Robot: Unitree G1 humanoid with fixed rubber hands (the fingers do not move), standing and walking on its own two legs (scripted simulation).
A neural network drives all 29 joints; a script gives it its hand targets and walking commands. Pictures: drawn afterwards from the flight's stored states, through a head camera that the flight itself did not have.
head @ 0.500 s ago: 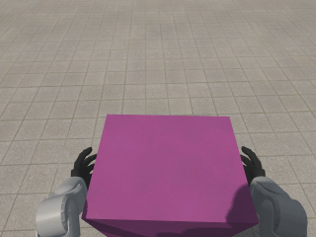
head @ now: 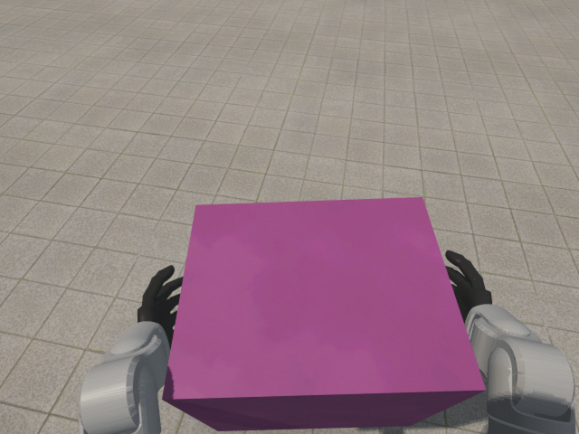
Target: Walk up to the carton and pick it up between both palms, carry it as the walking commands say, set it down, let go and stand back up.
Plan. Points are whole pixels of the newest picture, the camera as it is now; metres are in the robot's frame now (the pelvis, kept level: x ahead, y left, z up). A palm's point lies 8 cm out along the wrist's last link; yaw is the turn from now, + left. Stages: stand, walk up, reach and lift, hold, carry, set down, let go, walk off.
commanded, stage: carry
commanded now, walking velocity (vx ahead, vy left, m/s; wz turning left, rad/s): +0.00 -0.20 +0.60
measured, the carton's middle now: (311, 324) +0.27 -0.02 +0.01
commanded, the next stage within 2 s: none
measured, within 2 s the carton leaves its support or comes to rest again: neither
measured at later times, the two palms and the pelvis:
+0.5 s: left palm out of the picture +0.11 +0.10 +0.07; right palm (535, 360) +0.20 -0.27 +0.07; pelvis -0.08 -0.12 +0.01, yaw +17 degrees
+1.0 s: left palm out of the picture +0.00 +0.04 +0.08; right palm (550, 363) +0.20 -0.28 +0.07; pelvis -0.11 -0.24 +0.01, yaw +32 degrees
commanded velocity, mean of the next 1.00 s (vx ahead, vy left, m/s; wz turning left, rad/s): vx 0.00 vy -0.20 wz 0.60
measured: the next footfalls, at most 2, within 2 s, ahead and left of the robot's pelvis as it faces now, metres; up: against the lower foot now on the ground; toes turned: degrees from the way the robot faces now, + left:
right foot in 0.32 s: +0.02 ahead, -0.22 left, +0.00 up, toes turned +4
left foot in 0.60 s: -0.09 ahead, -0.03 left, +0.00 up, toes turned +29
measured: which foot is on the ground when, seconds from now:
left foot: down 0.00-0.32, up 0.34-0.58, down 0.60-0.96, up 0.98-1.00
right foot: up 0.00-0.30, down 0.32-0.60, up 0.62-0.94, down 0.96-1.00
